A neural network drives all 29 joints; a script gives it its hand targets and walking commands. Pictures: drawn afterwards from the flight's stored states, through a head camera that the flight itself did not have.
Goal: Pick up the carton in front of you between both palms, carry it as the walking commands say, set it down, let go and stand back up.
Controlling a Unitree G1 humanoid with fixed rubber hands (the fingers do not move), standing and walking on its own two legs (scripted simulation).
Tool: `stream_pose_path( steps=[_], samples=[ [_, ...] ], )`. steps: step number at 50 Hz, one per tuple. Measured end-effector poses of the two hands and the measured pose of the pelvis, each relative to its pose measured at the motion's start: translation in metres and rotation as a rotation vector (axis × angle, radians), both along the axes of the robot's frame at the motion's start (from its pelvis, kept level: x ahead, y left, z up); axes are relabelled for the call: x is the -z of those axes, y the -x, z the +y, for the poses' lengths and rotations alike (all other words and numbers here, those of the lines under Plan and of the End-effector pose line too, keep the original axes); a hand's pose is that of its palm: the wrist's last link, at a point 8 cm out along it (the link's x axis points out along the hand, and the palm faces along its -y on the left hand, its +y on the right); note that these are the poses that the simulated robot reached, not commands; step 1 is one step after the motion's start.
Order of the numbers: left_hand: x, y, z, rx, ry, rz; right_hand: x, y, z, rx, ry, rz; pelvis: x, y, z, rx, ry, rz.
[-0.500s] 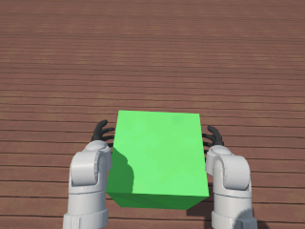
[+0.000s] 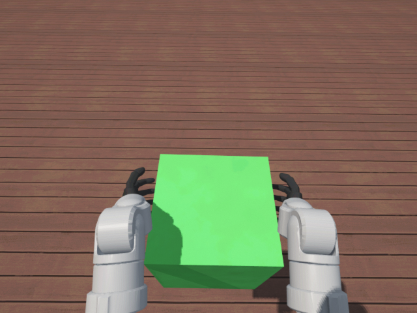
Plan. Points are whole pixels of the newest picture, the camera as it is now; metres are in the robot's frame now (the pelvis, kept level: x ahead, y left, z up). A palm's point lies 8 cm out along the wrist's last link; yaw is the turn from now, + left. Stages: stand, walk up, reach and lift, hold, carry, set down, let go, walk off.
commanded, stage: carry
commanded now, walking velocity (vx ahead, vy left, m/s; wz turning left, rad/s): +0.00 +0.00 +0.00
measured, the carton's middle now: (211, 227) +0.31 +0.00 -0.01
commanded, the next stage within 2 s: hold in 2.00 s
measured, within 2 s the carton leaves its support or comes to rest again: neither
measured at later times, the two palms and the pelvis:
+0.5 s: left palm (146, 133) +0.48 +0.15 +0.11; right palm (271, 136) +0.47 -0.14 +0.11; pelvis +0.19 +0.01 +0.01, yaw +0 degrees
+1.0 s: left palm (149, 137) +0.48 +0.14 +0.10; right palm (272, 143) +0.47 -0.14 +0.09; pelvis +0.19 +0.01 +0.01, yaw -1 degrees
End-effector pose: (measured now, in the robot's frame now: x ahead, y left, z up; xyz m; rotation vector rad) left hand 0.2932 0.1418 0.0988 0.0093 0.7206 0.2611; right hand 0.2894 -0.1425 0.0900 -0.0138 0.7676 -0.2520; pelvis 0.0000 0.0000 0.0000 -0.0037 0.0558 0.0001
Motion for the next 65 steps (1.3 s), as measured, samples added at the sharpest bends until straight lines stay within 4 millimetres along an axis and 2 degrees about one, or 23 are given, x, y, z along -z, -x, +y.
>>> stream_pose_path(
  steps=[4, 7, 12, 19, 22, 26, 32, 41, 65],
  samples=[
    [0.016, -0.039, -0.009, -0.005, -0.025, 0.091, 0.022, -0.039, -0.009, 0.004, -0.031, 0.09, -0.008, -0.034, -0.008, -0.022, 0.003, 0.01],
    [0.021, -0.059, -0.008, -0.014, -0.012, 0.133, 0.025, -0.06, -0.008, 0.007, -0.029, 0.132, -0.017, -0.057, -0.012, -0.03, -0.008, 0.016],
    [0.01, -0.1, -0.005, -0.01, -0.008, 0.081, 0.013, -0.101, -0.005, 0.011, -0.026, 0.079, -0.021, -0.093, -0.008, -0.018, -0.003, 0.011],
    [-0.013, -0.156, 0.003, -0.002, 0.025, -0.017, -0.02, -0.156, 0.003, 0.01, 0.013, -0.019, -0.017, -0.153, 0.002, 0.002, -0.008, -0.002],
    [-0.016, -0.173, 0.006, -0.005, 0.025, -0.013, -0.023, -0.174, 0.006, 0.005, 0.015, -0.015, -0.016, -0.173, 0.004, 0.004, -0.011, 0.006],
    [-0.014, -0.189, 0.007, -0.002, 0.019, 0.014, -0.018, -0.188, 0.007, 0.006, 0.013, 0.011, -0.015, -0.191, 0.007, 0.006, -0.01, 0.01],
    [-0.008, -0.201, 0.006, 0.005, 0.012, 0.036, -0.01, -0.197, 0.006, 0.017, 0.002, 0.033, -0.014, -0.202, 0.008, 0.008, -0.01, 0.013],
    [-0.005, -0.204, 0.003, 0.017, 0.013, 0.03, -0.007, -0.197, 0.003, 0.033, 0.0, 0.027, -0.011, -0.201, 0.008, 0.012, -0.011, 0.015],
    [0.021, -0.157, 0.003, 0.065, -0.036, 0.039, 0.017, -0.15, 0.003, -0.013, 0.051, 0.037, -0.013, -0.165, 0.007, 0.018, -0.005, -0.022]
  ],
)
